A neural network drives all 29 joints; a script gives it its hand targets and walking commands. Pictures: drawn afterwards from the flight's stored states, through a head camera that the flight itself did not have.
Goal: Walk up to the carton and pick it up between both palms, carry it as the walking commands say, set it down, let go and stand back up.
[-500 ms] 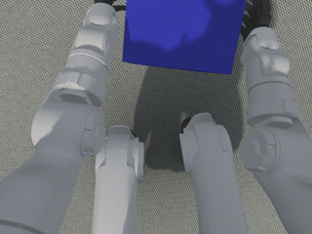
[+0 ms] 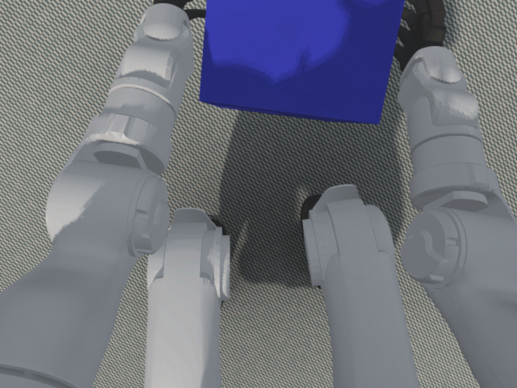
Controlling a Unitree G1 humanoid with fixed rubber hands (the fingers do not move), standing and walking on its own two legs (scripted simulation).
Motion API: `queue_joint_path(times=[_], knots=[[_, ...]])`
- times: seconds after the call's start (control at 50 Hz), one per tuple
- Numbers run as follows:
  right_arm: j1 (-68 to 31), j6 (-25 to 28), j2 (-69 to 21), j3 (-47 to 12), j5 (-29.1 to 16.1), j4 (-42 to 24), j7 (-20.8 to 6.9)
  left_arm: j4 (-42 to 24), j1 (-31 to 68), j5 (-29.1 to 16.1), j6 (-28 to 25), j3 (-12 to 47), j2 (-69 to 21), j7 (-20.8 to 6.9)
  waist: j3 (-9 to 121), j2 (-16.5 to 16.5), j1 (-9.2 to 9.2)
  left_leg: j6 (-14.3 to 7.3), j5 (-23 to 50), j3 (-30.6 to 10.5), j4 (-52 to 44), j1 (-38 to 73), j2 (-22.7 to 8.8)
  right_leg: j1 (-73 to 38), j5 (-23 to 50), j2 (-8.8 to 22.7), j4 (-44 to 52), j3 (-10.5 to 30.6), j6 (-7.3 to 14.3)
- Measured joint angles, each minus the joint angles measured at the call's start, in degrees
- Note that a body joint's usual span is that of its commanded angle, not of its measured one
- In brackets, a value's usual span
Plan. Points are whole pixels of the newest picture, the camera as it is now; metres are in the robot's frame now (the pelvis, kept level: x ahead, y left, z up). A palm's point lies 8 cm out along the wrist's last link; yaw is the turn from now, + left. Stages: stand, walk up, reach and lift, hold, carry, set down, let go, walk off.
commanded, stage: set down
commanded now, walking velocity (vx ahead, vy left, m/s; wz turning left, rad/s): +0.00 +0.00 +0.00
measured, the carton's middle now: (290, 44) +0.52 -0.08 -0.25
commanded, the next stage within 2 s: none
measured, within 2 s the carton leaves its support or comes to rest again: neither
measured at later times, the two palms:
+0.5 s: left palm (174, 8) +0.56 +0.06 -0.17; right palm (418, 46) +0.48 -0.23 -0.17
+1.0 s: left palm (154, 11) +0.56 +0.09 -0.18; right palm (443, 44) +0.48 -0.27 -0.18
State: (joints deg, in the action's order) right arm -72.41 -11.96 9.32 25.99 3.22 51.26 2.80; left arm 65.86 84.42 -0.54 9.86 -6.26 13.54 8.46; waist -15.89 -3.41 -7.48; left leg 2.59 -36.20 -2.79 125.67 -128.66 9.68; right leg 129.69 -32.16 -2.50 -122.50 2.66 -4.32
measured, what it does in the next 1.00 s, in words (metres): stands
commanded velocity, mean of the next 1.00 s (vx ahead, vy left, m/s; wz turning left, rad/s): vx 0.00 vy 0.00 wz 0.00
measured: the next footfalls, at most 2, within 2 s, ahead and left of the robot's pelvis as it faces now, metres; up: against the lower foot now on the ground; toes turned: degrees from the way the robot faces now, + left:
none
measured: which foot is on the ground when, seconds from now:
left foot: down 0.00-1.00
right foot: down 0.00-1.00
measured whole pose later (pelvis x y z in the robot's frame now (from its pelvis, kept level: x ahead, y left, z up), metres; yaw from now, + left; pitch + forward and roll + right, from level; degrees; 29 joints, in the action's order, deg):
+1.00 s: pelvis -0.01 -0.01 +0.00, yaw -1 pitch +39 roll -2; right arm -78.5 -0.6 17.5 18.3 -8.1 65.8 4.1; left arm 65.5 85.2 -7.5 5.1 1.1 21.0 5.9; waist -19.1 -0.7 -7.4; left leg 2.5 -35.1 -2.6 125.4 -128.8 6.5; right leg 130.5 -30.1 -1.0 -122.0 0.7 -2.1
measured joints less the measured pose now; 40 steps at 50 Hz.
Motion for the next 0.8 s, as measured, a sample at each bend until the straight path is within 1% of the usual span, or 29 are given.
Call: queue_joint_path(times=[0.36, 0.38, 0.44, 0.64, 0.72, 0.8], knots=[[-2.2, 0.39, 0.71, 0.94, 1.09, 1.97, -1.67, 0.51, 1.5, 1.6, 0.13, -1.21, 0.88, -1.79, -1.57, 0.32, -0.21, -0.41, 0.22, 0.26, 0.57, 0.01, -0.86, -0.1, 0.26, 0.62, -0.43, -0.52, 0.39], [-2.32, 0.63, 0.72, 0.73, 0.92, 2.13, -2.15, 0.45, 1.52, 1.48, -0.03, -1.09, 0.78, -2.37, -1.63, 0.35, -0.21, -0.43, 0.19, 0.27, 0.61, 0.0, -0.91, -0.1, 0.24, 0.64, -0.46, -0.55, 0.4], [-2.83, 1.17, 0.65, 0.64, 0.96, 2.92, -1.81, 0.46, 1.62, 1.67, -0.24, -1.06, 0.78, -1.85, -1.83, 0.44, -0.3, -0.47, 0.11, 0.24, 0.77, 0.02, -1.03, -0.15, 0.17, 0.68, -0.55, -0.65, 0.41], [-3.68, 4.93, 0.92, 1.02, 0.97, 5.97, -1.58, 0.37, 1.41, 0.91, -1.87, 0.21, 1.45, -2.28, -2.46, 0.62, -0.19, -0.59, 0.28, 0.13, 0.94, 0.06, -1.42, -0.36, 0.42, 0.73, -0.42, -0.98, 0.34], [-4.4, 7.55, 1.61, -0.27, -0.5, 8.2, -0.85, -0.42, 1.02, -0.52, -3.12, 1.65, 2.04, -2.33, -3.12, 0.85, -0.11, -0.54, 0.54, 0.06, 0.66, 0.25, -1.66, -0.54, 0.77, 0.79, -0.06, -1.15, 0.43], [-5.36, 9.45, 3.69, -3.19, -4.32, 10.55, 0.85, -1.18, 1.03, -2.82, -4.05, 4.03, 3.35, -1.83, -3.97, 1.62, 0.08, -0.46, 0.91, 0.16, 0.06, 0.56, -2.11, -0.61, 1.34, 0.81, 0.45, -1.21, 0.73]])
